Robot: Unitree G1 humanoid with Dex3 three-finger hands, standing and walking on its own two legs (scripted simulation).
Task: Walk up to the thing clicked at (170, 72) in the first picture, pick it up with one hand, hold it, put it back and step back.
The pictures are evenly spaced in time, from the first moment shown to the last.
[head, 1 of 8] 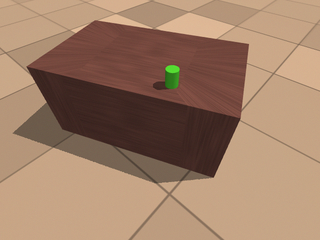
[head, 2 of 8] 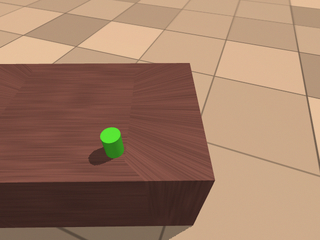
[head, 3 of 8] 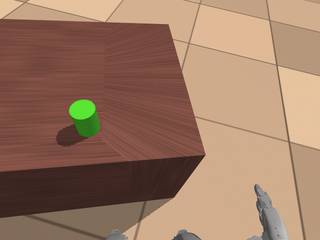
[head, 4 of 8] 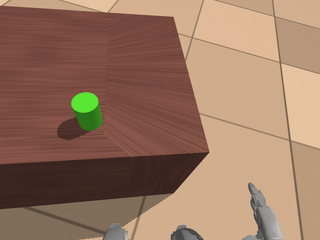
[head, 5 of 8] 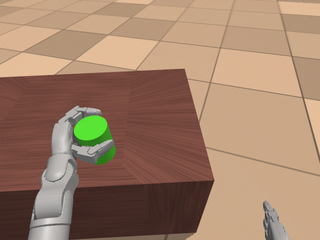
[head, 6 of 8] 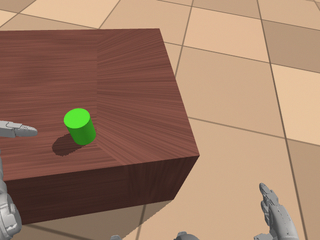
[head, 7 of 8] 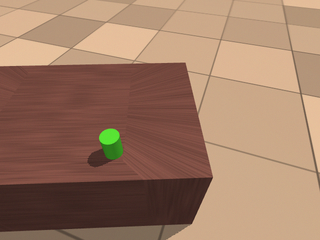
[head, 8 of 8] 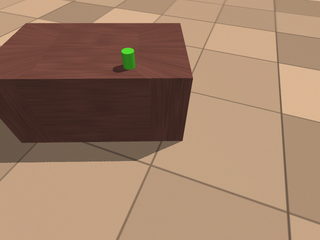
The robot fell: no
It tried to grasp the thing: yes
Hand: left
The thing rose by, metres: 0.24
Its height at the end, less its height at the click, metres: +0.00
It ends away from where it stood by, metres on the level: 0.01
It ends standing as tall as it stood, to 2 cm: yes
